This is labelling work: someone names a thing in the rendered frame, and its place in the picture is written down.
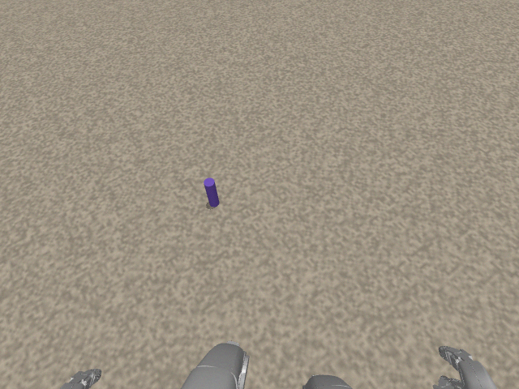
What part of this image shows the left robot hand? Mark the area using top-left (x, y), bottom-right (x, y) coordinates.
top-left (60, 369), bottom-right (101, 389)

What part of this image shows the can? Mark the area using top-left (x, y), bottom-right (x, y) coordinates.
top-left (204, 178), bottom-right (219, 207)

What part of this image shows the right robot hand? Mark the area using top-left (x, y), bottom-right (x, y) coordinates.
top-left (433, 346), bottom-right (497, 389)

